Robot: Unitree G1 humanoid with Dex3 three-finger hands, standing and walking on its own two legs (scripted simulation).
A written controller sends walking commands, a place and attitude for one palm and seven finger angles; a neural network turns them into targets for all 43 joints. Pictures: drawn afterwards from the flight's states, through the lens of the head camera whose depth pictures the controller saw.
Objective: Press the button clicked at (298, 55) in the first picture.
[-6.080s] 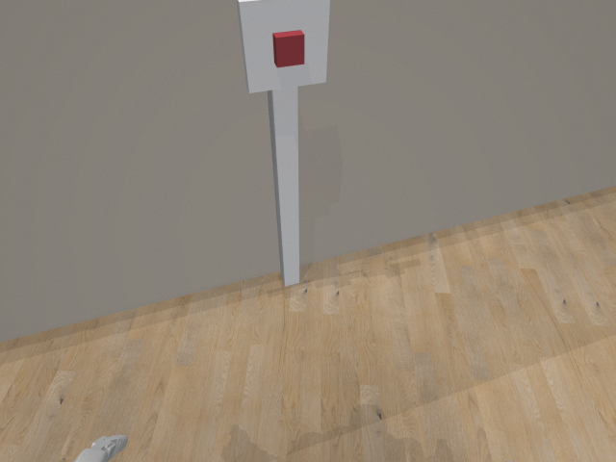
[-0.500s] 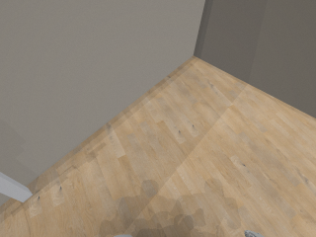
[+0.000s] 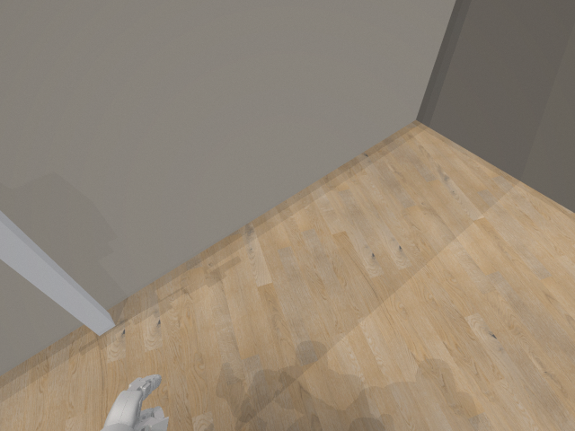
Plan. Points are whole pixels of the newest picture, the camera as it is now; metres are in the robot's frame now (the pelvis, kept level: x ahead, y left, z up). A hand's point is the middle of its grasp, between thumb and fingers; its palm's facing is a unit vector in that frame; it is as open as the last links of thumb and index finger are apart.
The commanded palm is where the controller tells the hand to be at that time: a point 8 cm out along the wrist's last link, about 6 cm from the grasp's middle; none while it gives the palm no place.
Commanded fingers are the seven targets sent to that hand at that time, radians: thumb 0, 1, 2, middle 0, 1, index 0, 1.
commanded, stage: turn to face it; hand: left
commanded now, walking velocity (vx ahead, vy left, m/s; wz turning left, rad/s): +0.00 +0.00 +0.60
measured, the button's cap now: out of the picture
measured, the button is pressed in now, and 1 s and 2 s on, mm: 0 0 0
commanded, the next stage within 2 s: take the last steps up to it in 1.10 s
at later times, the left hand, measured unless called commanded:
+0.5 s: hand out of the picture -0.07 +0.23 -0.18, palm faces +0.36 -0.90 -0.25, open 7.4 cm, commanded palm none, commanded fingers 0.00 0.90 0.90 -0.20 -0.30 -0.20 -0.30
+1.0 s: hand out of the picture -0.04 +0.25 -0.15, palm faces +0.51 -0.82 -0.26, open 7.4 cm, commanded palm none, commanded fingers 0.00 0.90 0.90 -0.20 -0.30 -0.20 -0.30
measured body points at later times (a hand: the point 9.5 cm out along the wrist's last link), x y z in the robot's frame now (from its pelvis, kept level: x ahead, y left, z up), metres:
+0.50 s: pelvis -0.03 +0.02 -0.01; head +0.00 +0.05 +0.43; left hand -0.09 +0.28 -0.16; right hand +0.16 -0.21 -0.14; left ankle -0.06 +0.12 -0.74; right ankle +0.00 -0.13 -0.73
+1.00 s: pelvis -0.04 +0.02 +0.00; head -0.01 +0.02 +0.45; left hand -0.07 +0.30 -0.13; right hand +0.12 -0.17 -0.15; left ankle -0.06 +0.12 -0.74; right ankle +0.02 -0.10 -0.71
